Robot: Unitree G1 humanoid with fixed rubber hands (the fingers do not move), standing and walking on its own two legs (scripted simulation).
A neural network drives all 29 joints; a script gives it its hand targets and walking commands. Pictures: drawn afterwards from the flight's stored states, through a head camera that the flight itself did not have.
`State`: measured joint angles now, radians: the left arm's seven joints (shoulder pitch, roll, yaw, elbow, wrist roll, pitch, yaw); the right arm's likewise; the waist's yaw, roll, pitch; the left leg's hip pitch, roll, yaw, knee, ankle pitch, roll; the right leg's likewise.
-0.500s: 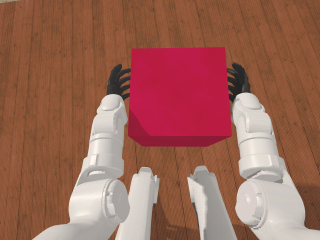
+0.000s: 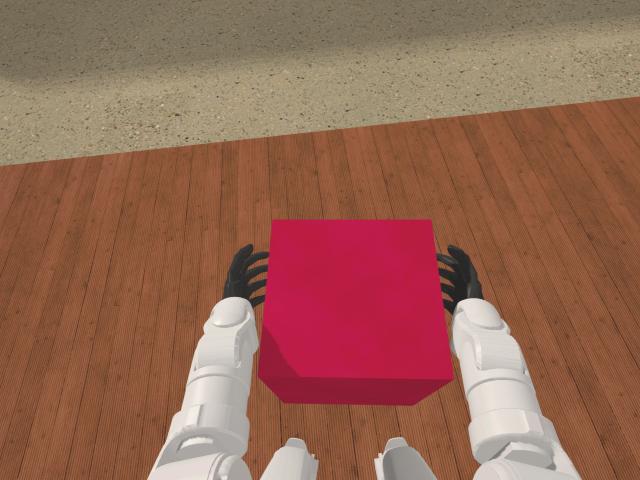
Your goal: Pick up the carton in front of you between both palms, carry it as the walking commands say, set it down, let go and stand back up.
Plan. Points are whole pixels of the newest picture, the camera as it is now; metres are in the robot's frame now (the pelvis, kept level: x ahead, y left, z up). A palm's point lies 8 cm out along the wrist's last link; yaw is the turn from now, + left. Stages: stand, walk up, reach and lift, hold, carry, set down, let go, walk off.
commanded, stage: reach and lift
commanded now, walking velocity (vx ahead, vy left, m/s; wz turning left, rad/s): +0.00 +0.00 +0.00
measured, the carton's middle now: (349, 321) +0.35 -0.01 -0.10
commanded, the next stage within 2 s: hold in 1.44 s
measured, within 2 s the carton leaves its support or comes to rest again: neither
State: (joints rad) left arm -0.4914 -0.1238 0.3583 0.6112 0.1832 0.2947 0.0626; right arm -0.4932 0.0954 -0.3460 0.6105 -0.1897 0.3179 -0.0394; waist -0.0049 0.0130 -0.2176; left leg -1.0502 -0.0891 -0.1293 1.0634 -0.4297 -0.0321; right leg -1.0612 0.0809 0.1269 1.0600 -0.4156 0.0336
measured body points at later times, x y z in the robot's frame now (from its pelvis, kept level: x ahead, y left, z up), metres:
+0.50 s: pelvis +0.03 +0.00 +0.08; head +0.00 +0.00 +0.53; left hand +0.33 +0.15 +0.10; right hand +0.33 -0.15 +0.10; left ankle +0.04 +0.13 -0.65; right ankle +0.04 -0.13 -0.65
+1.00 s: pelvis +0.02 +0.00 +0.09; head +0.00 +0.00 +0.54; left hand +0.33 +0.15 +0.11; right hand +0.33 -0.15 +0.11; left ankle +0.04 +0.13 -0.65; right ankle +0.04 -0.13 -0.65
